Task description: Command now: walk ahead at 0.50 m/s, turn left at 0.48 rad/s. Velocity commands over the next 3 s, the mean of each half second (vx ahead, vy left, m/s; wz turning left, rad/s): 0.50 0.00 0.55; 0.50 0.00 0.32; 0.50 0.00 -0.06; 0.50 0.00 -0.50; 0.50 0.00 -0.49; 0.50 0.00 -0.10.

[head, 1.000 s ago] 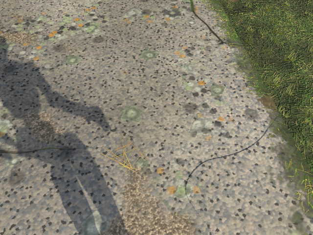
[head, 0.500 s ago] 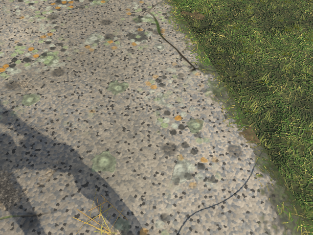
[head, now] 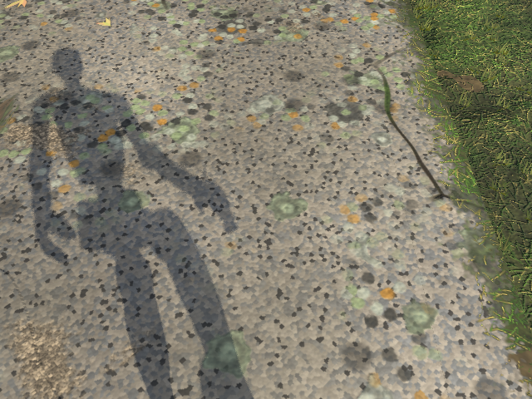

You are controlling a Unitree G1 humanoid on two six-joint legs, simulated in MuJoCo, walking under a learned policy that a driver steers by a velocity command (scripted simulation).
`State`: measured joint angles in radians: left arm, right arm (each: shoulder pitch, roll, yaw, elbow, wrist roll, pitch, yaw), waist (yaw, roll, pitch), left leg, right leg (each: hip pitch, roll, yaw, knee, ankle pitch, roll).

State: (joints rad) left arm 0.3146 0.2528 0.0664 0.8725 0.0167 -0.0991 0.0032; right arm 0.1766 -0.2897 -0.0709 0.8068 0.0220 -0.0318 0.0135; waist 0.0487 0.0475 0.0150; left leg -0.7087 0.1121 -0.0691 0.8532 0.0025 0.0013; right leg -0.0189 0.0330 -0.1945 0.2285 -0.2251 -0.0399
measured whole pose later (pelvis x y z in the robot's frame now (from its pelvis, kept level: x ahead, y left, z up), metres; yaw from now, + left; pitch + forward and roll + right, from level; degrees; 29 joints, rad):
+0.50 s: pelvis +0.28 +0.07 +0.00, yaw +17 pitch +2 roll -1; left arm 0.06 0.30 0.06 0.74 0.01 -0.09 0.00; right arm 0.33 -0.27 -0.07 0.73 0.02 -0.05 0.00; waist -0.05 -0.03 0.04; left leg -0.17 -0.10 -0.10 0.35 -0.20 0.09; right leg -0.66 -0.10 0.10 0.77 -0.08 0.06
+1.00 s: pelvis +0.56 +0.11 +0.00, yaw +26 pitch +2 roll -1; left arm 0.37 0.26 0.05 0.87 -0.01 -0.09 -0.02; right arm 0.15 -0.28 -0.05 0.67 0.01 -0.06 0.01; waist 0.08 0.04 0.01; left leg -0.64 0.10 -0.05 0.78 -0.11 0.00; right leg -0.10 0.05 -0.02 0.27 -0.20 -0.04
